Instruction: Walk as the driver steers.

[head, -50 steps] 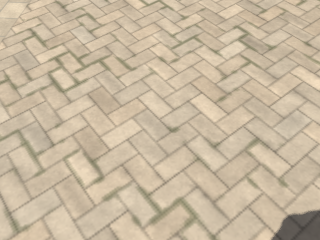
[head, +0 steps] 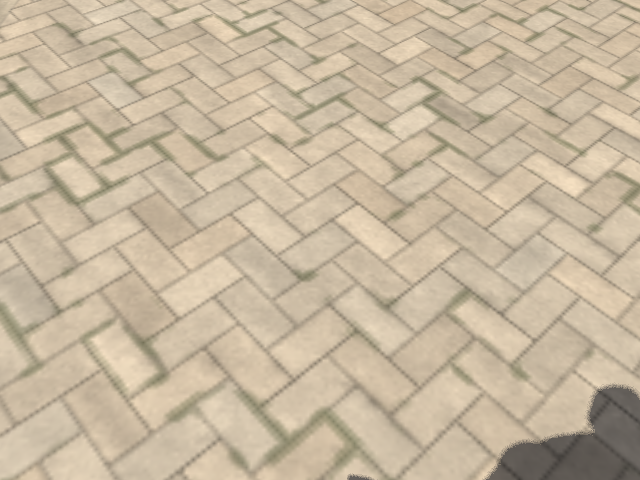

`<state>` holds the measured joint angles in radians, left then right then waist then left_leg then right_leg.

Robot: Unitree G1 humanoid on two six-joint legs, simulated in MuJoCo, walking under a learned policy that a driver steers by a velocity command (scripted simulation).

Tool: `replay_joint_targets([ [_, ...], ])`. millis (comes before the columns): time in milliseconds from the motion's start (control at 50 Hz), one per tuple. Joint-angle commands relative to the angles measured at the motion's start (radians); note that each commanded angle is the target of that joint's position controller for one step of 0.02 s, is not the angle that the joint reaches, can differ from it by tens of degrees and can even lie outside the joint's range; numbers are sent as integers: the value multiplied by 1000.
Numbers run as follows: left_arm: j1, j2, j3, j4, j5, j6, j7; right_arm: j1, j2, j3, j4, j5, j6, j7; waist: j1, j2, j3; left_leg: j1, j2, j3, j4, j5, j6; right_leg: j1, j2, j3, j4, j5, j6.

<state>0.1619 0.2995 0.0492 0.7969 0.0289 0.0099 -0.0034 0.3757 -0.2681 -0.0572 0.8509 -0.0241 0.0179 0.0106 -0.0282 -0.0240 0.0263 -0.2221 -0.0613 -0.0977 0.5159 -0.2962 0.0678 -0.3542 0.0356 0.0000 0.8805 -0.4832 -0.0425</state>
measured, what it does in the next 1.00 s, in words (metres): walks ahead: right foot, then left foot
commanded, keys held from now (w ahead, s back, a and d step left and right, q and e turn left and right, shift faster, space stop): w+q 0.26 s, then w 0.12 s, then no key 0.62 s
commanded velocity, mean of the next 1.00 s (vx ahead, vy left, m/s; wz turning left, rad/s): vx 0.25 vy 0.00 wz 0.26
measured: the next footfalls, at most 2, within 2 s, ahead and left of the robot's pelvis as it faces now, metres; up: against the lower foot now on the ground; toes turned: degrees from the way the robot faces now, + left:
right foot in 0.24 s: +0.17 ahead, -0.12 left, +0.00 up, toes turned +11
left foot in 0.64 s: +0.36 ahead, +0.12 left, +0.00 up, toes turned +15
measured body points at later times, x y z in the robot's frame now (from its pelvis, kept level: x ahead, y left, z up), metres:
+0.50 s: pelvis +0.18 -0.02 +0.01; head +0.21 -0.03 +0.46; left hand +0.12 +0.25 -0.11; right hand +0.39 -0.23 -0.11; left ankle +0.21 +0.12 -0.68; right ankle +0.13 -0.13 -0.74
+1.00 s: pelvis +0.29 +0.03 +0.00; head +0.29 +0.03 +0.45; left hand +0.27 +0.28 -0.15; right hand +0.42 -0.18 -0.15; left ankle +0.32 +0.11 -0.74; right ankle +0.32 -0.09 -0.74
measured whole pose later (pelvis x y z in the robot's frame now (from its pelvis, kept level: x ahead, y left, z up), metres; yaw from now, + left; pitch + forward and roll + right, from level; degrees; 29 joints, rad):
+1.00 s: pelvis +0.29 +0.03 +0.00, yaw +14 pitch -1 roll +1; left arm 0.24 0.21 0.01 0.97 0.03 0.04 0.03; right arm 0.22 -0.20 0.00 0.95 -0.01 -0.01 -0.02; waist 0.00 -0.02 0.03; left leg -0.27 -0.08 0.05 0.44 -0.16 0.08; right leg -0.23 -0.02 0.02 0.52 -0.27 -0.01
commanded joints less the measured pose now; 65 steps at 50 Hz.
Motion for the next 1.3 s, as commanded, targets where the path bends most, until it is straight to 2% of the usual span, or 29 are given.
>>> replay_joint_targets([
  [20,-109,86,12,-97,9,-55,-20,-28,-172,-47,-64,10,-24,-11,-5,134,17,160,215,-383,-337,-124,178,-234,-32,30,3,99,22],
  [140,-160,63,-8,-140,-5,-51,-25,25,-195,-67,-50,5,-36,-3,-39,159,7,88,179,-356,-280,-92,168,-122,-5,9,-224,150,65],
  [180,-94,69,-6,-131,-16,-57,-13,-33,-201,-72,-71,2,-38,1,7,163,3,-35,162,-364,-246,-86,133,59,8,10,-337,192,62],
  [220,70,99,8,-84,-11,-71,12,-77,-171,-66,-86,7,-44,-1,98,88,-23,-229,86,-322,-104,-110,71,365,-2,21,-449,251,53],
  [240,189,180,27,-71,5,-81,28,-84,-107,-47,-104,15,-57,0,151,-61,-84,-341,3,-215,126,-196,30,516,-188,218,-546,51,20],
  [260,252,304,52,-70,20,-74,35,-106,-39,-26,-161,25,-63,4,155,-284,-134,-503,-124,-57,399,-329,4,563,-441,678,-745,-358,-61],
  [280,193,272,52,-63,23,-68,33,-61,-98,-30,-144,3,-53,2,82,-205,-51,-531,-21,-58,553,-259,12,430,-470,772,-766,-440,-125],
  [300,136,172,30,-78,13,-71,23,-73,-122,-35,-120,-7,-52,11,55,-82,38,-528,18,-58,588,-165,23,346,-418,662,-747,-366,-130],
  [320,108,112,16,-78,6,-79,15,-87,-112,-33,-106,-10,-55,23,41,-34,75,-501,45,-50,561,-87,15,298,-349,503,-740,-189,-115],
  [340,106,85,7,-73,9,-88,14,-93,-99,-31,-99,-14,-55,34,37,-57,60,-471,56,-39,540,-37,5,294,-298,397,-741,-43,-102],
  [380,160,76,4,-42,6,-105,10,-118,-90,-24,-101,-22,-50,46,48,-91,32,-458,46,-22,548,27,-12,316,-249,267,-728,226,-99],
  [460,205,67,1,3,-10,-117,-1,-210,-52,-5,-129,-19,-45,43,39,-84,11,-449,24,33,414,54,-55,352,-243,93,-636,915,-121],
  [520,210,65,-4,30,-14,-101,0,-307,-6,26,-148,-12,-46,50,57,-124,-2,-270,27,140,174,147,-59,266,-195,-3,-604,1012,-93],
  [580,251,90,1,67,-23,-90,3,-283,-31,29,-127,-9,-50,37,47,-127,-29,-123,11,155,57,213,-16,274,-216,27,-524,1052,-77],
  [620,245,94,1,78,-34,-85,7,-137,-65,19,-65,-27,-68,18,-29,-53,-86,88,5,139,-96,358,26,246,-175,2,-335,993,-41],
  [640,264,70,-9,62,-34,-89,8,-46,-120,9,-41,-42,-81,7,-54,18,-168,282,153,14,-66,627,52,129,-139,-21,-184,709,-13],
  [660,389,-37,-36,50,-50,-80,9,17,-190,-6,-35,-42,-76,-4,-12,246,-339,536,473,-293,24,1136,207,-58,-27,-61,129,-76,15],
  [680,392,48,-13,93,-47,-47,23,32,-161,-8,-27,29,-65,-9,-42,180,-409,465,474,-347,-18,1104,281,-49,0,30,231,-164,15],
  [700,330,62,-8,85,-32,-32,23,-57,-119,5,-37,38,-60,-13,-10,125,-276,349,420,-273,-85,932,259,-85,-31,52,259,-129,18],
  [740,248,23,-16,86,-12,-21,20,-189,-27,39,-44,22,-60,-24,37,104,-100,146,326,-158,-175,810,187,-66,-73,53,157,-32,29],
  [780,289,-5,-21,121,-1,1,16,-213,-23,44,-28,12,-61,-31,75,119,-91,25,267,-69,-208,777,146,68,-66,26,71,36,45],
  [820,294,-23,-24,139,-6,15,19,-208,-34,42,-10,7,-66,-29,83,115,-108,-3,250,-43,-221,691,142,120,-54,13,-14,43,52],
  [920,198,-23,-23,152,-7,39,36,-195,-57,34,34,2,-44,-28,53,142,-58,-95,230,-86,-283,117,122,176,-43,-7,-228,131,43],
  [980,194,-31,-29,175,5,25,38,-197,-42,37,54,14,-27,-31,71,81,4,-212,201,-107,-286,-159,50,288,-61,16,-444,268,15],
  [1000,198,-10,-30,175,12,13,40,-182,-29,39,61,13,-27,-30,64,44,21,-227,182,-103,-261,-165,16,296,-129,96,-510,260,2],
  [1020,159,32,-24,176,0,3,40,-142,-20,35,71,24,-21,-28,15,-41,68,-176,111,-36,-247,-96,-6,164,-165,159,-544,174,-21],
  [1060,119,-9,-34,188,-12,-17,34,-125,-17,34,108,16,-19,-28,3,-75,59,43,97,-4,-185,88,-8,20,-163,161,-608,122,-11],
  [1140,132,-19,-35,215,-20,-28,41,-101,-23,33,156,11,-31,-32,10,-24,14,62,124,-19,-191,159,0,125,-130,114,-578,270,-1],
  [1300,161,-35,-40,264,-19,-24,44,-87,3,43,223,14,-28,-44,23,21,23,60,127,-11,-197,193,-10,161,-130,104,-566,325,-12],
])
